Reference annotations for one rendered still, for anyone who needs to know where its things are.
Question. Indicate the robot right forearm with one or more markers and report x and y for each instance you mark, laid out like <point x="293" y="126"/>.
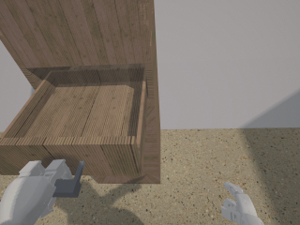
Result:
<point x="250" y="220"/>

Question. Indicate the left robot hand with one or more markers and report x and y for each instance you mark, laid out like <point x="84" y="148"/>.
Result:
<point x="30" y="196"/>

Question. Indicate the cabinet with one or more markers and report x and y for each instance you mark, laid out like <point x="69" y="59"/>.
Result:
<point x="49" y="35"/>

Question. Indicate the right robot hand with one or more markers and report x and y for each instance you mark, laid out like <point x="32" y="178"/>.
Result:
<point x="234" y="210"/>

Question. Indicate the drawer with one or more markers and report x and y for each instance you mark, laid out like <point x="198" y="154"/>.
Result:
<point x="95" y="115"/>

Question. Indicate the handle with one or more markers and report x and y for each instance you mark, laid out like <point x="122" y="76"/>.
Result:
<point x="69" y="188"/>

